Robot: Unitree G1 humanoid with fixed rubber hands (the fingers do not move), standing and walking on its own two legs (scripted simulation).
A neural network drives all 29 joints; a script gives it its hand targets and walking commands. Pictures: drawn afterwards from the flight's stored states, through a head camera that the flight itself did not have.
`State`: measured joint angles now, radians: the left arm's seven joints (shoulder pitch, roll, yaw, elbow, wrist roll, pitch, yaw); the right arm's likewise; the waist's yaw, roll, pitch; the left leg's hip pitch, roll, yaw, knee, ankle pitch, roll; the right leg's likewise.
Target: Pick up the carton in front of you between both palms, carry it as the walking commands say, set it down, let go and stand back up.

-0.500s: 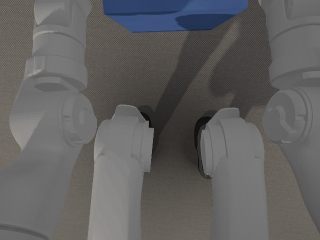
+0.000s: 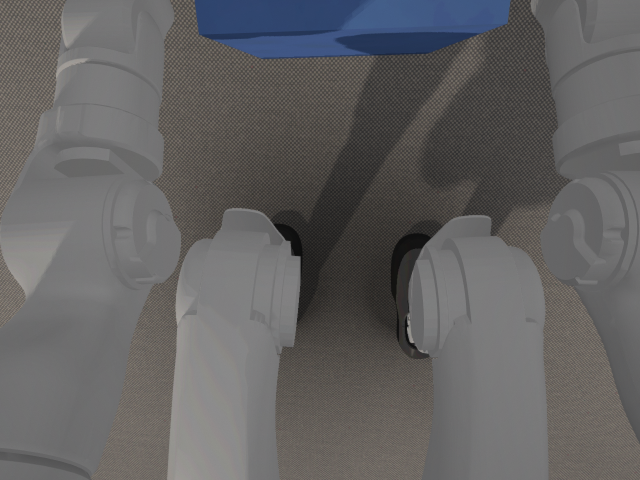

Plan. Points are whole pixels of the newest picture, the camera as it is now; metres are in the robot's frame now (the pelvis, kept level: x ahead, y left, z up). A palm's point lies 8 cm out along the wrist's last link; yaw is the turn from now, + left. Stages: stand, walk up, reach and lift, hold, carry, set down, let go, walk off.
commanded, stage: set down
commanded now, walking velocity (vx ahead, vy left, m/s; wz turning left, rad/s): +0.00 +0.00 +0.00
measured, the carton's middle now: out of the picture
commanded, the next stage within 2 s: let go in 1.20 s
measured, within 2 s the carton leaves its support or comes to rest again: neither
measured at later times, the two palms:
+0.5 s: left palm out of the picture +0.57 +0.21 -0.05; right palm out of the picture +0.58 -0.16 -0.05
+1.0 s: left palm out of the picture +0.57 +0.22 +0.09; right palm out of the picture +0.58 -0.18 +0.09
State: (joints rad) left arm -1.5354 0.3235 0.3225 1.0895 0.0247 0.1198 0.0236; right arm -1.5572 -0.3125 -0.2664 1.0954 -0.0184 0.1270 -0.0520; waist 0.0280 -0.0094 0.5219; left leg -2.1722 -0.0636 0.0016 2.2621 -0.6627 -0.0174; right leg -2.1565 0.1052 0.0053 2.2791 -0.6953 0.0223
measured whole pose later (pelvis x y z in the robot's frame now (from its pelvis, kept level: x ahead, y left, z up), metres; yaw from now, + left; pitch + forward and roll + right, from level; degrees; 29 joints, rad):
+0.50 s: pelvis -0.01 +0.00 +0.06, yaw +0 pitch +40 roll +0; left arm -1.55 0.39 0.21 1.09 -0.13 0.19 0.09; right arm -1.57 -0.39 -0.16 1.09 0.13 0.21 -0.11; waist 0.03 -0.01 0.25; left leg -2.16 -0.04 0.01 2.02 -0.56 0.01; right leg -2.15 0.07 0.00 2.04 -0.59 0.00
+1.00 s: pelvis +0.01 +0.00 +0.19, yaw +0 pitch +48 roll +0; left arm -1.37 0.36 0.28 0.92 -0.08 0.25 0.04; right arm -1.40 -0.36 -0.24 0.94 0.06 0.26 -0.05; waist 0.03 -0.01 0.03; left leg -1.91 -0.05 -0.01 1.51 -0.45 0.01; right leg -1.90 0.07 0.03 1.53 -0.47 0.01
